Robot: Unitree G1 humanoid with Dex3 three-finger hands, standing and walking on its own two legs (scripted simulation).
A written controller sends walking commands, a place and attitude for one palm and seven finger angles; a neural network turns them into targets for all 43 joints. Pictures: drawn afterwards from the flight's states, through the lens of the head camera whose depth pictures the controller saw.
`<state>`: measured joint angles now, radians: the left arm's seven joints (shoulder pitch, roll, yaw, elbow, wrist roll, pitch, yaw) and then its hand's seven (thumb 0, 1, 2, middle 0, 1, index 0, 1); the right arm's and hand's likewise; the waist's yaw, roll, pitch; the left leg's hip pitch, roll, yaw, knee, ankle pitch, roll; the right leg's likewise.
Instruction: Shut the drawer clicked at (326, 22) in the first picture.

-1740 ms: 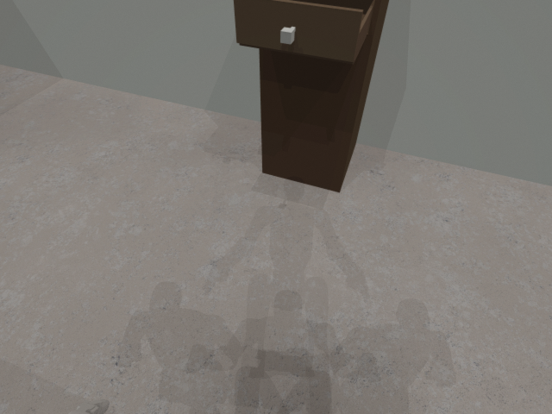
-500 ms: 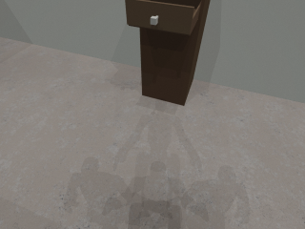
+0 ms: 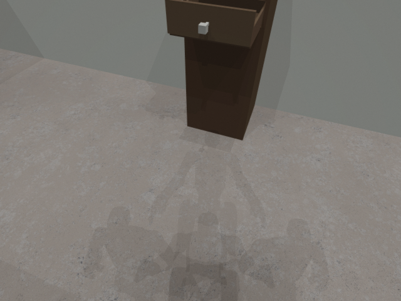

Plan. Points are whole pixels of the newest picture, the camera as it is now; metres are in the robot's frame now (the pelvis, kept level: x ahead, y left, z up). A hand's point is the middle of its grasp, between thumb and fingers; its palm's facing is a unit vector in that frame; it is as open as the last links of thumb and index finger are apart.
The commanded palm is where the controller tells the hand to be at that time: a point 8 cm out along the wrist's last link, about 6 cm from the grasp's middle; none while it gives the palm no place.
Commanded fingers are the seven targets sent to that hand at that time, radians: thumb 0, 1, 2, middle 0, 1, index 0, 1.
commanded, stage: walk to a spot facing it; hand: left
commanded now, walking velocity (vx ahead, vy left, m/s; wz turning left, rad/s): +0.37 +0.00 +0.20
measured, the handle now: (204, 26) +1.11 +0.05 +0.09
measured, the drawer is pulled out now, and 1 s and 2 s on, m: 0.25 0.25 0.25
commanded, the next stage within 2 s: turn to face it in 0.98 s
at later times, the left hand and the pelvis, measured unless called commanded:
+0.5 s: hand out of the picture +0.11 +0.20 -0.18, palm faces +0.05 -0.99 -0.14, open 7.4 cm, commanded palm none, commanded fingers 0.00 0.90 0.90 -0.20 -0.30 -0.20 -0.30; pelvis +0.11 +0.02 -0.01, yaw +3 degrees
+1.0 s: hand (133, 254) +0.27 +0.20 -0.21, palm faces +0.25 -0.96 -0.15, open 7.3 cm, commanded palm none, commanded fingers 0.00 0.90 0.90 -0.20 -0.30 -0.20 -0.30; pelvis +0.32 +0.03 -0.02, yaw +11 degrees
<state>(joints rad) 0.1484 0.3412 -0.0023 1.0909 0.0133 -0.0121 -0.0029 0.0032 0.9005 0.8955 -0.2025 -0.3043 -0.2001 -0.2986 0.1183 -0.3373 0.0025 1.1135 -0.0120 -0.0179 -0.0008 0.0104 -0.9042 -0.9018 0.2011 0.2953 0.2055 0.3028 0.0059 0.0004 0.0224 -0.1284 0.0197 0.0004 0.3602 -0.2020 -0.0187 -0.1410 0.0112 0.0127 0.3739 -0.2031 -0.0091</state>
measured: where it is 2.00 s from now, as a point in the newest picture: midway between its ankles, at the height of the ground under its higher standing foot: (193, 250)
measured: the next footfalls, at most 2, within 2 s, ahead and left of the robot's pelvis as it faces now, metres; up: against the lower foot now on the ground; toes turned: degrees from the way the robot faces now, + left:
right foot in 0.66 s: +0.32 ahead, -0.12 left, +0.00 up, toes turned -5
left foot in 1.02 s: +0.42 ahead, +0.15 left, +0.00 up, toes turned +20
